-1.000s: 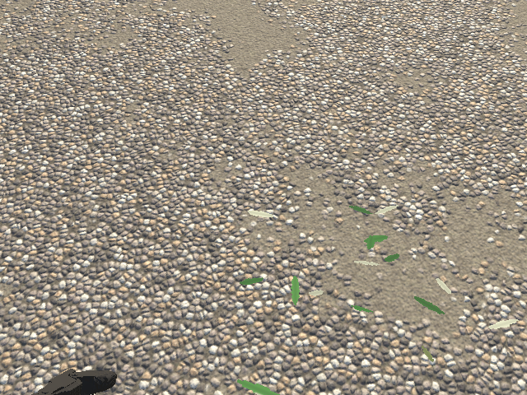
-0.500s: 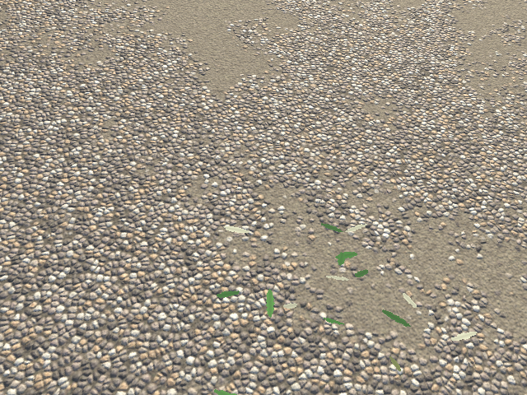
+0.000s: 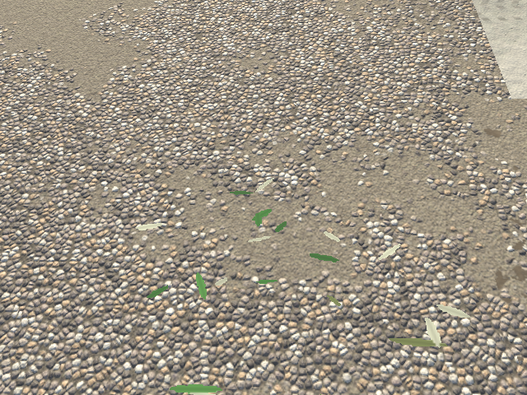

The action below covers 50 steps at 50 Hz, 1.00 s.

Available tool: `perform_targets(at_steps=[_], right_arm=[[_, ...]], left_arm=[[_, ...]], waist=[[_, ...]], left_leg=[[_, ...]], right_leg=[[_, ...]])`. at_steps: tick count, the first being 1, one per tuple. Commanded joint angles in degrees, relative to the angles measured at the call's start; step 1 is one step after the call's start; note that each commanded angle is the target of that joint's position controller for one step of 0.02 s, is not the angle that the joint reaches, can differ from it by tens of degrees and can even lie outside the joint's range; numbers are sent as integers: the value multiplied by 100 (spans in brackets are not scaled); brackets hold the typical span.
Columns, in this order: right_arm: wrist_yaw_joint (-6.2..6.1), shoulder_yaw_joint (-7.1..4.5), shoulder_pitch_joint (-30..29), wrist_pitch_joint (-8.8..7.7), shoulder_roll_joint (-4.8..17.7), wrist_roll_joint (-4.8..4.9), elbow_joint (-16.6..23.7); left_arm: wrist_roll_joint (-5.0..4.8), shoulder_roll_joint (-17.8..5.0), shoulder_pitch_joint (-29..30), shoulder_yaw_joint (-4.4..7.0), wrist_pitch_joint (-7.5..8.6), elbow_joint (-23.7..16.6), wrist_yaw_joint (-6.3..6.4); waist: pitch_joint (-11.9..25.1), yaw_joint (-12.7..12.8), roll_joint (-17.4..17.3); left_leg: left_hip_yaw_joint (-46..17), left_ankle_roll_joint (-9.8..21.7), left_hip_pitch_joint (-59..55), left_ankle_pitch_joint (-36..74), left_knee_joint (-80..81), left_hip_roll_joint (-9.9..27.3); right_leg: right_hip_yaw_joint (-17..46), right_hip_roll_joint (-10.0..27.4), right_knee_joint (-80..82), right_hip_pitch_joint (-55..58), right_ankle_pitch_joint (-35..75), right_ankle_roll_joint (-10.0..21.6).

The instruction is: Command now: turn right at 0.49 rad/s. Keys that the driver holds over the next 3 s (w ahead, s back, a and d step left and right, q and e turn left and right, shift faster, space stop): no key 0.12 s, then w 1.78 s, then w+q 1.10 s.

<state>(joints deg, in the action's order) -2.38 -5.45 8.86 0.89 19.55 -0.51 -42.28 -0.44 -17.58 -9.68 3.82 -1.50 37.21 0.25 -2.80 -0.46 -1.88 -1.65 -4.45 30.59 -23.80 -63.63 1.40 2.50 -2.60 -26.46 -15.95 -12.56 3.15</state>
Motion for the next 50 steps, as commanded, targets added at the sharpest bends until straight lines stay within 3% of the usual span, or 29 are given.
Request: perform_targets(at_steps=[1, 6, 9, 11, 13, 14, 15, 16, 17, 18, 19, 20, 22, 27, 30, 32, 34, 35, 36, 37, 38, 39, 40, 41, 42, 43, 45, 48, 50], right_arm=[[-18, -84, 110, -91, 381, 26, 327], [47, 7, -82, -113, 276, 46, 397], [136, 19, -129, -200, 340, 115, 459], [208, 33, -65, -318, 319, 168, 455], [250, 55, 286, -461, 195, 171, 295], [232, 45, 570, -524, 251, 132, 222], [194, 4, 1173, -566, 509, 59, 117], [248, -157, 1498, -576, 1128, -20, -40], [271, -118, 1464, -624, 876, -11, 7], [236, -35, 1295, -649, 606, 40, 37], [219, 1, 1182, -659, 511, 77, 87], [204, 13, 1141, -649, 489, 110, 79], [177, 54, 1222, -635, 405, 83, 71], [165, 32, 1366, -554, 545, 119, 24], [192, -7, 1591, -516, 697, 174, -75], [193, -31, 1577, -486, 759, 222, -120], [176, -57, 1439, -437, 847, 229, -129], [165, -30, 1425, -415, 776, 219, -136], [146, 53, 1459, -417, 584, 150, -95], [149, 241, 1892, -479, -4, 75, 158], [144, 275, 1866, -611, -7, 153, 144], [201, 124, 1419, -675, 501, 334, 223], [231, 131, 1006, -709, 549, 346, 314], [225, 138, 819, -719, 469, 235, 327], [224, 109, 858, -674, 429, 162, 281], [245, 121, 995, -617, 338, 159, 216], [242, 152, 1068, -512, 178, 137, 165], [203, 173, 487, -489, 138, 54, 366], [243, 221, 74, -548, 34, 63, 472]], left_arm=[[18, -862, 238, 214, 94, -434, 98], [68, -906, 190, 188, 62, -338, 99], [25, -908, -24, 150, 63, -198, 37], [1, -904, -79, 110, 80, -107, 14], [-28, -814, -6, 50, 107, -70, 11], [-6, -614, 46, -20, 152, -83, 12], [40, -245, 232, -129, 216, -174, 0], [-30, -246, 361, -101, 324, -455, 8], [-84, -746, 583, 45, 407, -460, 39], [-134, -802, 443, 97, 462, -374, -1], [-110, -694, 291, 87, 478, -246, -42], [-73, -635, 360, 87, 511, -255, -77], [-38, -411, 522, 49, 561, -247, -141], [-50, -34, 1017, -89, 610, -352, -242], [-95, -130, 1238, -79, 633, -419, -310], [-124, -264, 1200, -42, 654, -453, -343], [-105, -470, 738, 55, 665, -355, -326], [-83, -662, 50, 173, 651, -139, -279], [-81, -912, -884, 296, 629, 102, -215], [89, -1529, -1645, 415, 591, 199, -161], [26, -1310, -1754, 327, 605, 253, -199], [-10, -956, -1301, 199, 615, 254, -198], [-15, -773, -972, 142, 608, 214, -187], [26, -647, -655, 100, 610, 208, -200], [85, -492, -426, 55, 641, 177, -213], [105, -444, -294, 50, 661, 175, -213], [52, -464, -292, 67, 749, 269, -205], [29, -573, -486, 93, 795, 448, -157], [6, -621, -613, 95, 759, 523, -116]], waist=[[822, -38, 842], [669, 166, 1013], [510, 319, 1146], [300, 253, 1117], [214, -20, 863], [303, -154, 712], [468, -334, 2], [264, -244, -1278], [-172, -410, -930], [-300, -278, -700], [-235, -199, -653], [-273, -220, -595], [-189, -279, -510], [-162, -459, -546], [-259, -525, -566], [-307, -394, -602], [-60, -15, -617], [396, 349, -489], [1064, 776, -323], [2047, 759, 1103], [2462, 730, 1880], [1498, 673, 1418], [906, 551, 1024], [542, 370, 628], [390, 172, 686], [363, 38, 786], [285, -85, 705], [-5, 6, 472], [-77, 141, 445]], left_leg=[[-192, -87, 288, 449, 495, 13], [-165, -88, -416, 485, 1720, 54], [48, 72, -699, 276, 2250, -34], [155, 274, -981, 214, 2795, -95], [275, 528, -1844, 773, 3820, -173], [-54, 673, -2449, 795, 4016, 91], [-1080, 968, -3112, 432, 4407, 974], [-2989, 1729, -3256, -821, 5116, 1851], [-3531, 2087, -3121, -1333, 5381, 2154], [-3151, 1960, -3165, -1449, 5364, 1953], [-2723, 1774, -3289, -1265, 5389, 1691], [-2419, 1678, -3374, -832, 5456, 1587], [-1703, 1551, -3258, 253, 5572, 1292], [-609, 1485, -2671, 1562, 5630, 943], [-575, 1499, -2589, 1695, 5571, 1131], [-647, 1437, -2769, 1899, 5483, 1340], [-502, 1287, -2922, 3207, 4936, 1364], [-208, 1146, -2807, 4187, 4050, 1128], [48, 944, -2141, 4094, 2779, 854], [340, 518, -104, 1974, 389, 116], [-452, 481, 726, -827, -706, -372], [-574, 555, 1347, -554, -1174, 16], [-365, 659, 1389, -75, -1074, 304], [-275, 665, 1218, 375, -739, 499], [-313, 658, 915, 711, -442, 677], [-312, 620, 637, 918, -335, 737], [-232, 503, 544, 1129, -107, 763], [-192, 324, 978, 1851, 762, 780], [-87, 318, 897, 2526, 1647, 685]], right_leg=[[1344, 1346, 749, 893, 1976, 1045], [1478, 1297, 750, 478, 1001, 1047], [1925, 1313, 1065, 236, -1335, 1079], [2176, 1331, 1104, 95, -2058, 1028], [2134, 1117, 899, -278, -2298, 827], [1993, 899, 547, -624, -2192, 618], [1327, 443, -748, -1240, -1990, 279], [143, -264, -1966, -2402, -1954, -23], [333, 63, -2854, -3006, -2129, -116], [459, 255, -3205, -3234, -1653, -101], [335, 374, -3322, -3305, -1290, -117], [258, 492, -3266, -3447, -886, -150], [35, 589, -3008, -3189, -196, -253], [-379, 489, -1357, -2111, 755, -480], [-448, 402, -797, -1658, 900, -412], [-372, 414, -552, -1504, 808, -234], [-481, 262, -321, -794, 682, -7], [-595, 110, -199, 179, 681, 154], [-349, 363, -334, 1606, 646, 344], [2136, 1965, -130, 3722, -475, 1108], [4221, 2483, 1049, 3795, -1585, 1471], [3601, 2366, 1194, 3134, -1951, 1245], [2793, 2152, 1204, 2391, -1522, 1093], [2232, 1895, 1332, 1678, -914, 1018], [1797, 1660, 1473, 1190, -368, 960], [1545, 1539, 1637, 872, -81, 977], [1138, 1470, 1857, 580, 488, 1083], [713, 1408, 2021, 598, 1121, 1116], [375, 1247, 2023, 652, 1375, 978]])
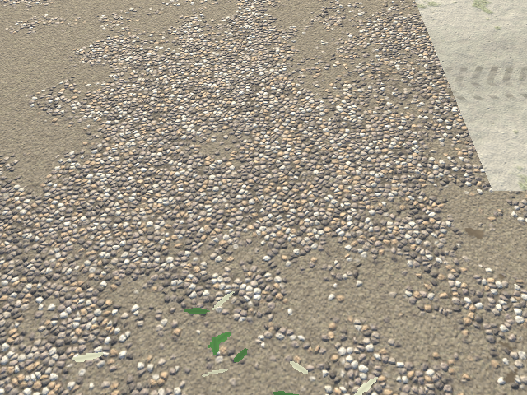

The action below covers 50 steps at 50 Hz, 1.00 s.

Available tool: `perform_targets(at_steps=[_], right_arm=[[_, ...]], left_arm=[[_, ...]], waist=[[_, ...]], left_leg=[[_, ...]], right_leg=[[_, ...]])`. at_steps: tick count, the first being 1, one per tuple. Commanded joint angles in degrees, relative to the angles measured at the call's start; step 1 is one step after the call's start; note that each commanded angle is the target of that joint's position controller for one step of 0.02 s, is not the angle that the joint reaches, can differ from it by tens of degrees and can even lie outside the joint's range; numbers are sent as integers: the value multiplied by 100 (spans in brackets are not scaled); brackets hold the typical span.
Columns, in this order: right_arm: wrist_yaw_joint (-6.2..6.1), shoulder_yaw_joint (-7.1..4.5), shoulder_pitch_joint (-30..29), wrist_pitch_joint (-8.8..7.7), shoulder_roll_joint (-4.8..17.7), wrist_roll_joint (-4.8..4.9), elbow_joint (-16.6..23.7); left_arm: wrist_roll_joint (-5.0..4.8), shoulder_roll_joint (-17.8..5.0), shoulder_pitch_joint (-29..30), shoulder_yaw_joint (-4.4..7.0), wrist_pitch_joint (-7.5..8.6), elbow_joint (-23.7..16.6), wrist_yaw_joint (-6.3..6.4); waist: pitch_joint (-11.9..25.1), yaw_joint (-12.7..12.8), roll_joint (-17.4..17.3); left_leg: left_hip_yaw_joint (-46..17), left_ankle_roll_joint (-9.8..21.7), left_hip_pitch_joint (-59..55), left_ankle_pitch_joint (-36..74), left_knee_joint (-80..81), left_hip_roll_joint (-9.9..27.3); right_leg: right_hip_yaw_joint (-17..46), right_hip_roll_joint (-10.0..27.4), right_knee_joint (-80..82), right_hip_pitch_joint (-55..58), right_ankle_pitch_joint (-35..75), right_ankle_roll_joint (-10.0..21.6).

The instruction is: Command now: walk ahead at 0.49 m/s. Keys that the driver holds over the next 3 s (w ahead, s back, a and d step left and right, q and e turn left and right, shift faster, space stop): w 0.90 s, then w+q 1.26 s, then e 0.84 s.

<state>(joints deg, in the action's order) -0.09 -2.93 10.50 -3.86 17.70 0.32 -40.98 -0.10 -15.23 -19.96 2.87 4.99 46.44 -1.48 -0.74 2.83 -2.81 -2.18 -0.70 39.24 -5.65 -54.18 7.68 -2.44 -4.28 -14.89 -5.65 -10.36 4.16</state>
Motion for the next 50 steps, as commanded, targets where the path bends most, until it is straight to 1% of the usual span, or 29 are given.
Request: perform_targets(at_steps=[1, 5, 8, 10, 11, 12, 13, 14, 15, 16, 17, 18, 19, 21, 23, 29, 32, 34, 37, 38, 39, 40, 41, 42, 43, 44, 45, 47, 50], right_arm=[[47, -2, -324, -109, 157, -6, 400], [195, 44, -1088, -191, 106, 65, 641], [303, 18, -1325, -217, 201, 66, 800], [322, -39, -1065, -214, 346, 52, 773], [296, -114, -640, -207, 492, 41, 677], [241, -243, 214, -195, 726, 33, 442], [169, -346, 1242, -164, 1094, -27, 250], [194, -430, 1484, -163, 1542, -59, 137], [186, -289, 1564, -147, 911, 16, 151], [155, -215, 1145, -141, 737, 12, 177], [140, -183, 779, -133, 654, -9, 213], [153, -149, 510, -137, 534, -48, 221], [160, -109, 372, -166, 417, -109, 237], [180, -125, 309, -234, 427, -63, 179], [164, -160, 332, -278, 548, -27, 66], [53, -215, 713, -187, 786, 28, -205], [47, -241, 1040, -119, 873, 72, -406], [25, -264, 1110, -53, 907, 94, -502], [-22, -299, 990, 46, 994, 106, -563], [-34, -272, 908, 82, 938, 99, -559], [-53, -167, 961, 91, 696, 24, -499], [-18, 16, 1554, -6, 156, -23, -312], [-3, 25, 1454, -121, 221, 13, -381], [47, -110, 1026, -203, 712, 171, -266], [56, -106, 636, -236, 733, 207, -157], [40, -112, 425, -229, 685, 116, -120], [27, -143, 482, -176, 644, 58, -146], [28, -110, 774, -31, 418, 79, -289], [-16, -101, 483, 78, 326, 89, -202]], left_arm=[[-40, -900, 324, 196, 91, -361, 76], [-104, -1059, -219, 223, -6, -104, 113], [-123, -1094, -388, 244, -119, 44, 144], [-114, -1191, -332, 275, -181, 72, 171], [-99, -1252, -256, 288, -211, 68, 183], [-74, -1184, -173, 250, -249, 49, 200], [47, -931, -224, 132, -239, -90, 221], [28, -140, -1075, -99, -111, -178, 146], [-96, -730, -675, 14, 13, -80, 109], [-250, -1031, -45, 104, 86, -298, 81], [-228, -965, 306, 75, 123, -396, 100], [-124, -908, 481, 89, 114, -426, 112], [-86, -854, 369, 108, 59, -397, 108], [-69, -619, 130, 64, -70, -316, 118], [-24, -524, 336, 35, -153, -390, 142], [-23, -366, 1562, -46, -55, -678, 61], [-73, -421, 2033, -39, -13, -839, -14], [-80, -498, 2191, -16, 11, -934, -73], [-65, -693, 1781, 71, 45, -862, -113], [-46, -862, 1125, 180, 48, -661, -85], [-22, -1184, 175, 318, 40, -415, -30], [68, -1801, -447, 465, 0, -331, 8], [-36, -1439, -610, 369, -24, -282, -11], [-62, -1143, -256, 256, -22, -316, -11], [-46, -991, 131, 207, -30, -392, -4], [-8, -834, 466, 157, -24, -415, -20], [42, -679, 678, 109, 10, -445, -27], [58, -647, 813, 119, 84, -398, -25], [93, -787, 666, 178, 174, -198, 35]], waist=[[-318, -94, 535], [-458, 214, 471], [-447, 172, 523], [-211, -43, 671], [111, -302, 767], [675, -762, 699], [1562, -1118, 245], [2362, -640, -1324], [2411, -959, -895], [1410, -936, -595], [893, -764, -72], [485, -588, 117], [400, -384, 6], [352, -202, -95], [123, -162, -60], [-202, -567, 2], [-288, -740, -24], [-324, -719, -63], [-69, -386, -189], [331, -29, -129], [1067, 342, 88], [1925, 231, 1332], [2225, 346, 1766], [1415, 339, 1312], [851, 206, 968], [411, 50, 673], [259, -148, 766], [231, -333, 868], [-20, -300, 653]], left_leg=[[49, -41, -89, 1006, 1134, -22], [170, 58, -168, 1370, 2085, -242], [128, 262, -43, 869, 2450, -345], [254, 423, -537, 359, 2540, -535], [421, 548, -1188, 177, 2567, -729], [552, 736, -2417, 347, 2667, -845], [-420, 1081, -4321, 637, 2324, 65], [-3370, 2099, -6349, -633, 2865, 1457], [-4054, 2021, -6376, -1334, 3481, 1443], [-3118, 1746, -5639, -1162, 3608, 1252], [-2443, 1602, -4790, -571, 3710, 1031], [-1969, 1546, -4054, 46, 3872, 824], [-1653, 1500, -3597, 364, 4053, 664], [-1301, 1585, -3151, 620, 4373, 560], [-949, 1625, -2865, 794, 4606, 525], [-158, 1299, -2952, 623, 4754, 198], [-233, 1263, -3408, 478, 4593, 415], [-317, 1192, -3828, 604, 4376, 610], [-314, 1010, -4190, 1722, 3725, 689], [-94, 875, -4072, 2515, 2918, 444], [157, 676, -3396, 2144, 1616, 137], [483, 222, -1091, 65, -642, -702], [-244, 160, -84, -2750, -1601, -1065], [-462, 251, 486, -2532, -2025, -705], [-266, 317, 517, -2021, -1877, -400], [-169, 296, 361, -1587, -1517, -199], [-222, 275, 11, -1253, -1197, -15], [-206, 173, -422, -938, -1024, 60], [-363, 28, -76, -295, -486, 39]], right_leg=[[743, 1362, 876, -370, 1188, 817], [709, 1569, 760, 190, 1094, 770], [781, 1834, 381, 908, 1568, 666], [761, 1876, -75, 1192, 2679, 543], [676, 1784, -636, 1232, 3710, 469], [448, 1513, -1687, 942, 4249, 311], [287, 1220, -3378, -278, 2816, 122], [352, 61, -5502, -2682, -1504, -278], [1098, 192, -6129, -3376, -2237, -253], [972, 495, -6210, -3779, -1842, -207], [788, 790, -5922, -3669, -1331, -198], [711, 964, -5533, -3488, -1027, -239], [752, 1114, -5317, -3119, -805, -262], [684, 1172, -4996, -2784, -660, -367], [621, 1230, -4529, -2914, -391, -492], [370, 1028, -2316, -2809, 1508, -567], [363, 923, -1824, -2834, 1565, -491], [413, 886, -1584, -2934, 1225, -350], [233, 683, -1332, -2262, 623, -97], [51, 503, -1180, -1329, 643, 49], [375, 841, -1378, 180, 778, 295], [2803, 2301, -1270, 2459, 48, 1163], [4410, 2639, -364, 2793, -780, 1433], [3803, 2500, -215, 2209, -1259, 1175], [3074, 2293, -120, 1442, -1052, 1002], [2558, 2068, 79, 679, -595, 934], [2194, 1885, 253, 174, -158, 866], [1640, 1756, 557, -291, 379, 884], [961, 1744, 807, -362, 1009, 895]])
Over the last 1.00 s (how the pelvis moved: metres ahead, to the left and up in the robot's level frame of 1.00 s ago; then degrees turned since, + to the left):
0.32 -0.08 0.01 -5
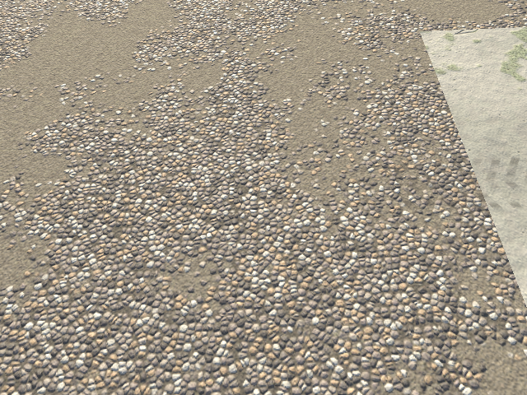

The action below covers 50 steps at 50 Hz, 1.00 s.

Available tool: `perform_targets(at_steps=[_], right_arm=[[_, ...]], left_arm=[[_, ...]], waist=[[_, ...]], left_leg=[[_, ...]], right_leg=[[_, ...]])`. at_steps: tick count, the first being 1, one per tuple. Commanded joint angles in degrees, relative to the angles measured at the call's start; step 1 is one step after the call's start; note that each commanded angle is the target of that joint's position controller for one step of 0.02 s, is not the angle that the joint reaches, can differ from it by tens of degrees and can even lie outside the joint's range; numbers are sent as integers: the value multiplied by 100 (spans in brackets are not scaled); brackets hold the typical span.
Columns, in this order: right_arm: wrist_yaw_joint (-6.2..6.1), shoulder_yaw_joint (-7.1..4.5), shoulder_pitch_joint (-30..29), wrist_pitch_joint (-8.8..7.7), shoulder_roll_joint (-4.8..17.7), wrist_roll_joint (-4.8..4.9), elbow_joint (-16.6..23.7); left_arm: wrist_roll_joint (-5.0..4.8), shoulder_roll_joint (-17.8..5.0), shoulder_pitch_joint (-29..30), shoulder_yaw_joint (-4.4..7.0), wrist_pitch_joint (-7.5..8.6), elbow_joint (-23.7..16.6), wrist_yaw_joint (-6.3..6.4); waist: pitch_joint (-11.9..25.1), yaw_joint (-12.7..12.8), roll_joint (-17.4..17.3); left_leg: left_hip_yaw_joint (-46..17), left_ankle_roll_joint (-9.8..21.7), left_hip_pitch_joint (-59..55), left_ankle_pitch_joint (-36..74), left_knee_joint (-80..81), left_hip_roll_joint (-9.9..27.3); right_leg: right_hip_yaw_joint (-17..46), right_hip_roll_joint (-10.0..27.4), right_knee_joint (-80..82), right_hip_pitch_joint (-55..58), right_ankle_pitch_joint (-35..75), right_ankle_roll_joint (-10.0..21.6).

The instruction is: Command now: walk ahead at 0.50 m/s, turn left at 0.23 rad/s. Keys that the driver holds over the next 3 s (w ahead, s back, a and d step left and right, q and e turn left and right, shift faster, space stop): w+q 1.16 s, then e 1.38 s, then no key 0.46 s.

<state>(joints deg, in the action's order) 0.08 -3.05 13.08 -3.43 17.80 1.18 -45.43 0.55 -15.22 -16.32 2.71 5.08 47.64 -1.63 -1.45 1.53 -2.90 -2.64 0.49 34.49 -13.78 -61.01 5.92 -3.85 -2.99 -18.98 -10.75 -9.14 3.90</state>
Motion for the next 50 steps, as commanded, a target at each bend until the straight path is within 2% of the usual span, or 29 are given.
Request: perform_targets(at_steps=[1, 6, 9, 11, 14, 15, 16, 17, 18, 19, 20, 21, 22, 23, 26, 28, 31, 34, 37, 39, 40, 41, 42, 43, 44, 45, 46, 48, 50], right_arm=[[-33, -91, 95, 31, 302, -3, 280], [103, -21, -681, -38, 95, -11, 523], [207, 15, -1124, -41, 36, 0, 769], [289, 7, -1301, -37, 64, -1, 939], [369, -109, -983, -4, 281, -10, 1047], [362, -217, -451, 19, 462, -10, 955], [300, -391, 445, 32, 748, 6, 744], [168, -562, 1289, 98, 1257, 10, 597], [153, -581, 973, 67, 1563, 60, 750], [167, -433, 1109, 32, 1080, 10, 798], [154, -368, 960, -8, 841, -49, 793], [164, -344, 613, -41, 770, -47, 815], [147, -291, 287, -55, 583, -51, 887], [124, -260, 110, -52, 538, -108, 980], [46, -298, 70, -65, 659, -67, 1003], [-30, -344, 192, -46, 802, -46, 957], [-92, -360, 398, 17, 842, -13, 876], [-100, -373, 681, 62, 853, 25, 747], [-128, -367, 721, 104, 778, 27, 715], [-126, -341, 586, 136, 670, 8, 759], [-106, -243, 586, 122, 405, -24, 809], [-105, -111, 784, 111, 41, -144, 902], [-99, -74, 1514, 51, -7, 105, 1094], [-128, -192, 1317, 69, 635, 147, 875], [-117, -265, 692, 106, 864, 83, 949], [-121, -265, 455, 137, 775, 23, 977], [-99, -279, 291, 141, 694, -21, 1039], [-37, -257, 359, 187, 457, 50, 1062], [-23, -219, 231, 232, 295, 40, 1150]], left_arm=[[32, -810, 235, 203, 164, -258, 77], [-7, -932, 77, 211, 128, -90, 164], [-57, -997, -218, 240, 23, 94, 187], [-96, -1043, -286, 267, -84, 158, 205], [-126, -1248, -117, 336, -234, 95, 290], [-117, -1298, -63, 352, -289, 60, 329], [-125, -1270, 28, 332, -320, 9, 367], [2, -1016, -106, 222, -256, -134, 375], [56, -309, -506, -9, -59, -384, 254], [-108, -865, 1, 102, 191, -421, 131], [-298, -993, 506, 129, 306, -622, 74], [-235, -876, 618, 101, 353, -661, 95], [-83, -928, 645, 149, 326, -621, 140], [-33, -927, 547, 172, 257, -617, 138], [37, -739, 443, 154, 78, -660, 158], [48, -611, 855, 103, 40, -803, 176], [13, -465, 1491, 38, 75, -962, 137], [-79, -576, 1852, 69, 130, -1115, 81], [-104, -811, 1780, 169, 205, -1148, 29], [-104, -932, 1182, 268, 261, -1004, 45], [-24, -1119, 580, 353, 294, -915, 83], [16, -1441, -270, 427, 279, -843, 132], [37, -1797, -562, 515, 196, -612, 70], [-68, -1149, -278, 382, 178, -780, 54], [-77, -849, -44, 297, 136, -823, 87], [-16, -767, 215, 247, 105, -852, 91], [4, -655, 365, 214, 84, -801, 104], [13, -587, 414, 197, 118, -724, 131], [-23, -692, 350, 241, 161, -619, 134]], waist=[[9, -124, 620], [-201, 182, 554], [-369, 361, 459], [-405, 362, 473], [-8, 25, 739], [333, -286, 799], [798, -781, 657], [1420, -1049, -128], [1974, -430, -1386], [2222, -831, -621], [1479, -843, -320], [874, -549, 311], [649, -360, 388], [509, -186, 214], [346, -28, 134], [186, -144, 87], [130, -417, -77], [132, -562, -178], [170, -441, -333], [322, -88, -456], [815, 204, -290], [1642, 414, 603], [1948, -1, 2602], [1341, 172, 1571], [719, 301, 1059], [429, 192, 688], [176, 107, 695], [103, -25, 955], [40, -33, 872]], left_leg=[[-371, -112, 517, 824, 476, 172], [10, -43, 291, 2077, 2069, -22], [129, 77, 575, 1945, 2528, -69], [266, 197, 736, 1503, 2689, -135], [735, 489, -22, 617, 2687, -553], [867, 627, -729, 430, 2692, -779], [821, 845, -2063, 727, 3041, -977], [-644, 1239, -3880, 835, 3094, -62], [-3993, 2416, -5669, -84, 3875, 1267], [-4235, 2267, -5792, -400, 4318, 1301], [-3337, 2003, -5209, -45, 4341, 1093], [-2669, 1827, -4277, 637, 4398, 834], [-2223, 1716, -3652, 1188, 4475, 640], [-2038, 1715, -3153, 1557, 4605, 509], [-1617, 1767, -2387, 2051, 4846, 325], [-1326, 1639, -2091, 1976, 4884, 134], [-1094, 1314, -1828, 1349, 4764, -167], [-1444, 1190, -2023, 901, 4533, -38], [-1995, 1080, -2524, 682, 4018, 169], [-2107, 913, -2520, 858, 3499, 47], [-1842, 721, -2235, 872, 2591, -256], [-1196, 460, -1427, -574, 888, -743], [-709, 197, 603, -2256, -707, -1173], [-893, 95, 1114, -1811, -1325, -712], [-711, 68, 1186, -1264, -1393, -538], [-587, 36, 935, -873, -1259, -348], [-585, 22, 831, -623, -987, -199], [-445, 14, 475, -392, -715, -18], [-362, -42, 608, -209, -460, 44]], right_leg=[[903, 1592, 1237, 241, 1055, 877], [51, 1474, 1371, 505, 1218, 600], [-131, 1700, 1201, 1203, 1479, 567], [-221, 1849, 920, 1682, 1979, 504], [-475, 1889, -101, 1985, 4485, 310], [-572, 1818, -900, 1903, 5212, 228], [-721, 1598, -2111, 1347, 5058, 48], [-748, 1296, -3930, -150, 3004, -179], [-81, -96, -5985, -2665, -2112, -533], [1059, 189, -6297, -3290, -2214, -377], [1001, 434, -6096, -3517, -1792, -249], [944, 678, -5482, -3360, -1382, -234], [921, 860, -4944, -3030, -1169, -286], [930, 929, -4754, -2677, -1032, -350], [768, 908, -4015, -2403, -744, -662], [689, 814, -3181, -2401, -77, -820], [637, 526, -1843, -1919, 1133, -856], [748, 364, -1276, -1672, 1411, -797], [919, 347, -942, -1507, 853, -605], [779, 321, -657, -721, 573, -369], [1037, 698, -665, 353, 478, -114], [2161, 1766, -698, 1833, 177, 209], [5033, 2811, 40, 3024, -1521, 1099], [4899, 2660, 280, 2594, -2574, 931], [3824, 2405, 282, 1943, -2201, 672], [3103, 2146, 361, 1307, -1367, 561], [2597, 1945, 470, 890, -777, 552], [1859, 1721, 731, 483, -182, 518], [1430, 1752, 911, 440, 283, 639]])
Over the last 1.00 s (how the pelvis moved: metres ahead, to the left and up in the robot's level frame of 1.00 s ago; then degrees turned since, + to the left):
0.57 -0.02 0.00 1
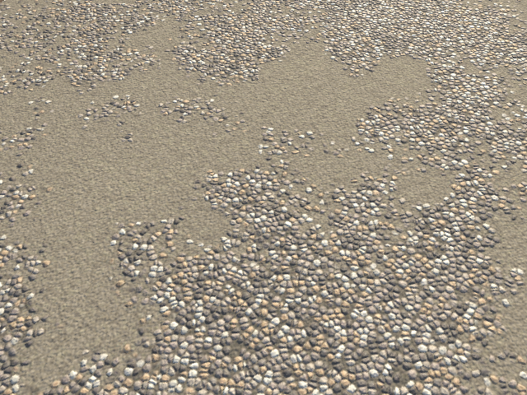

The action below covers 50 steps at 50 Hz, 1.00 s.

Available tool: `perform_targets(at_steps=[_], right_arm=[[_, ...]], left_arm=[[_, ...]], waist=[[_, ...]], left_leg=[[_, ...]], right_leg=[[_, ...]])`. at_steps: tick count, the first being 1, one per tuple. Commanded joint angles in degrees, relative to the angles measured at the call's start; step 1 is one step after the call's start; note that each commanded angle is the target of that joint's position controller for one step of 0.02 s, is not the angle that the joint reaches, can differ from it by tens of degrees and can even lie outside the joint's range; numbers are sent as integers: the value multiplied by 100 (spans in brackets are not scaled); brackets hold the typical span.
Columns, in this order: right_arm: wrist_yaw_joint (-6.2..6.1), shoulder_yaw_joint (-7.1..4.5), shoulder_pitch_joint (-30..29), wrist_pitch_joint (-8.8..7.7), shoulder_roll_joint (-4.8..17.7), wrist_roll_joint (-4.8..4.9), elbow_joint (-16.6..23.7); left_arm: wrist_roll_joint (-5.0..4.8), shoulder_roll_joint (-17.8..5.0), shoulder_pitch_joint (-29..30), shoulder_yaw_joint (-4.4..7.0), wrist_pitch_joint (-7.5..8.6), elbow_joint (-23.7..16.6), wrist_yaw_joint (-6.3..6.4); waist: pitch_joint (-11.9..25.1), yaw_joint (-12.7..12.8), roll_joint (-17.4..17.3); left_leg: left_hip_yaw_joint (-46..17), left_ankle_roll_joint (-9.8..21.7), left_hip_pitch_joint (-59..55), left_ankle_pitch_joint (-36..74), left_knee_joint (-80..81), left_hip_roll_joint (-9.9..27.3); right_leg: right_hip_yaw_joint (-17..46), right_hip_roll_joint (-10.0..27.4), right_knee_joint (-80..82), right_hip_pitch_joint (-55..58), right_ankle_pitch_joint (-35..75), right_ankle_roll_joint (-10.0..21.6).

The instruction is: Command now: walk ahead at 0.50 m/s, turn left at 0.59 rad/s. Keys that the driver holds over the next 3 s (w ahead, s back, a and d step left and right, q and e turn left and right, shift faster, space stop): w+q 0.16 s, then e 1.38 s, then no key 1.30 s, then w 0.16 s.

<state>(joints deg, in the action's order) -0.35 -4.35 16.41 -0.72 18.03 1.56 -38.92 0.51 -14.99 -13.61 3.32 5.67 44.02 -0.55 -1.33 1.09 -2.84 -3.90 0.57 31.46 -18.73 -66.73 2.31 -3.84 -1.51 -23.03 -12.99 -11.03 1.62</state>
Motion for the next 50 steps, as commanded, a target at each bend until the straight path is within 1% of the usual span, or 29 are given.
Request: perform_targets(at_steps=[1, 4, 7, 9, 11, 13, 14, 15, 16, 17, 18, 19, 20, 21, 22, 24, 26, 31, 35, 38, 39, 40, 41, 42, 43, 44, 45, 47, 50], right_arm=[[22, -73, -213, -30, 232, -15, 556], [75, -39, -479, -52, 178, -21, 625], [187, 16, -1000, -113, 79, -24, 728], [251, 65, -1378, -143, -28, -42, 856], [295, 75, -1540, -190, -66, -73, 963], [302, -27, -1217, -236, 166, -156, 905], [278, -130, -599, -256, 361, -207, 699], [205, -236, 12, -254, 639, -262, 490], [75, -312, 753, -220, 1140, -418, 361], [59, -208, 500, -190, 1215, -486, 494], [92, -179, 479, -134, 854, -376, 522], [119, -107, 77, -147, 699, -280, 449], [126, -45, -311, -172, 486, -208, 363], [137, 2, -618, -198, 301, -197, 325], [141, 5, -857, -227, 267, -272, 275], [109, -33, -1225, -288, 332, -374, 244], [23, -60, -1304, -287, 384, -363, 141], [-182, -124, -1247, -126, 530, -289, -106], [-154, -191, -1188, 12, 697, -186, -250], [-144, -223, -1261, 92, 734, -16, -354], [-130, -199, -951, 113, 568, -9, -505], [-104, -138, -808, 112, 308, -207, -465], [-141, -98, -1335, 107, 239, -324, -124], [-155, -158, -1657, 114, 455, -276, -110], [-161, -175, -1646, 126, 443, -152, -126], [-206, -193, -1477, 138, 432, -143, -264], [-250, -233, -1444, 145, 548, -190, -307], [-242, -240, -1363, 118, 492, -182, -350], [-226, -183, -1438, 84, 327, -129, -361]], left_arm=[[-21, -790, 47, 208, 111, -208, 31], [-17, -931, 30, 252, 75, -107, 44], [-48, -1041, -57, 269, 13, -11, 71], [-96, -1092, -249, 270, -45, 107, 75], [-174, -1151, -464, 264, -127, 274, 53], [-273, -1332, -420, 291, -183, 358, 55], [-314, -1349, -305, 277, -203, 379, 59], [-295, -1200, -347, 212, -184, 405, 55], [-38, -756, -340, 30, -130, 188, 33], [-50, -327, -1368, -148, -115, 354, -52], [-228, -1042, -1049, 58, -167, 559, -38], [-354, -1066, -541, 92, -217, 349, -26], [-292, -867, -402, 62, -291, 375, 53], [-201, -834, -442, 90, -412, 438, 124], [-179, -753, -681, 101, -553, 524, 170], [-153, -663, -865, 141, -727, 495, 266], [-128, -682, -635, 186, -806, 320, 317], [-96, -618, 68, 181, -869, -101, 199], [-102, -690, 279, 220, -913, -334, 58], [-95, -684, -1, 267, -910, -334, -25], [-51, -875, -174, 340, -893, -297, 9], [-45, -1552, -331, 512, -859, -361, 118], [77, -1916, -279, 543, -785, -504, 123], [145, -1632, -392, 477, -640, -519, 58], [101, -1528, -189, 442, -528, -521, 60], [-21, -1385, 126, 422, -490, -569, 92], [-130, -1203, 363, 363, -507, -623, 141], [-106, -1111, 406, 313, -556, -687, 217], [-116, -1203, 288, 354, -599, -715, 280]], waist=[[0, 19, 789], [-20, 72, 677], [-163, 266, 633], [-330, 386, 546], [-344, 347, 578], [-31, 18, 804], [330, -385, 793], [719, -713, 683], [1641, -889, -171], [2838, -379, -1174], [2986, -736, -395], [1995, -581, -424], [1386, -347, -133], [998, -158, -199], [873, 60, -313], [752, 244, -458], [606, 213, -468], [457, -16, -350], [440, -93, -316], [505, 131, -258], [487, 134, 87], [488, -26, 1550], [424, 96, 2348], [780, 343, 1451], [742, 177, 1202], [700, 11, 904], [668, -70, 904], [825, -159, 967], [853, -77, 918]], left_leg=[[-233, -85, 1029, 427, 319, 431], [-148, -132, 1121, 1163, 1119, 453], [161, -73, 853, 1893, 2092, 378], [327, 5, 627, 1947, 2647, 279], [460, 131, 246, 1700, 3089, 66], [599, 341, -442, 1403, 3470, -226], [670, 488, -1292, 1802, 3898, -368], [616, 626, -2499, 2899, 4173, -285], [-663, 1018, -4375, 5790, 3548, 1067], [-2517, 2148, -5647, 7023, 3475, 2663], [-2019, 1942, -5003, 6331, 3704, 2262], [-1266, 1675, -4372, 5645, 3929, 1922], [-886, 1423, -3611, 4880, 4212, 1612], [-561, 1309, -2847, 4327, 4517, 1448], [-231, 1275, -2096, 4029, 4827, 1331], [123, 1378, -1488, 3547, 5163, 1341], [305, 1398, -1423, 2878, 5333, 1427], [537, 1342, -1739, 1541, 5479, 1592], [620, 1249, -2159, 1729, 5145, 1795], [895, 822, -2237, 1871, 4385, 1645], [1128, 445, -2036, 1414, 3775, 1334], [1688, -128, -992, 121, 2215, 655], [1245, -522, 549, -2031, 871, -272], [370, -452, 665, -2097, 29, -238], [157, -345, 782, -1605, -115, -149], [71, -317, 829, -1142, 20, -60], [7, -331, 806, -824, 181, -12], [25, -394, 439, -424, 210, -146], [-13, -490, 353, -162, 1093, -247]], right_leg=[[1270, 1647, 1376, 709, 696, 922], [679, 1630, 1438, 922, 1267, 912], [86, 1524, 1445, 998, 1486, 771], [-103, 1542, 1370, 1036, 1832, 734], [-115, 1619, 1102, 1191, 2848, 713], [-57, 1616, 456, 1447, 4224, 603], [-110, 1450, -230, 1417, 4592, 454], [-214, 1190, -1121, 893, 4234, 223], [-231, 724, -2913, -461, 1359, -98], [593, 19, -4728, -1736, -3135, -411], [1271, 235, -5001, -1646, -3008, -421], [1058, 424, -4862, -2128, -2777, -409], [887, 636, -4473, -2181, -2378, -465], [822, 750, -4232, -1882, -2031, -550], [736, 753, -4214, -1274, -1660, -643], [573, 654, -4193, -950, -1306, -758], [581, 711, -3940, -1168, -1042, -744], [459, 847, -2932, -1294, -582, -587], [201, 740, -2247, -1113, -870, -399], [-112, 455, -935, -400, -240, -89], [114, 376, -317, 19, 497, 119], [1647, 1427, 106, 733, 2735, 575], [3292, 2430, 301, 1037, 3507, 1762], [3132, 2313, 352, 1030, 3261, 1942], [2649, 2016, 308, 1042, 2989, 1663], [2315, 1748, 241, 1022, 2688, 1343], [2197, 1664, 238, 960, 2612, 1179], [2045, 1478, 223, 820, 2884, 1148], [2086, 1377, 194, 1010, 2679, 1131]])
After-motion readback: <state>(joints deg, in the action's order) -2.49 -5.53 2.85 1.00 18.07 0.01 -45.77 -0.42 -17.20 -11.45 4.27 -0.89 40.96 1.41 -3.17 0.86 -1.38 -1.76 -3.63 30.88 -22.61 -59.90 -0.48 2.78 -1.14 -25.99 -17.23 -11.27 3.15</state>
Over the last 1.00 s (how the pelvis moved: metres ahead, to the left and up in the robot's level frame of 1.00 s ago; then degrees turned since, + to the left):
0.56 0.11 0.00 33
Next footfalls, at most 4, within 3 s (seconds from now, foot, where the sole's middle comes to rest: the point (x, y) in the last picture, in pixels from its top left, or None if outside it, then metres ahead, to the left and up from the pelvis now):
0.30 left None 0.32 0.17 -0.78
0.78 right None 0.31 -0.07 -0.78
1.26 left None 0.38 0.14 -0.78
1.68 right None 0.24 -0.09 -0.78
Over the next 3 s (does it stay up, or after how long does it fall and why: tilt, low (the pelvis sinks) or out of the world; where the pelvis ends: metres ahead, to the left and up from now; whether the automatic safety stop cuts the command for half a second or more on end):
stays up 0.29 0.02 -0.01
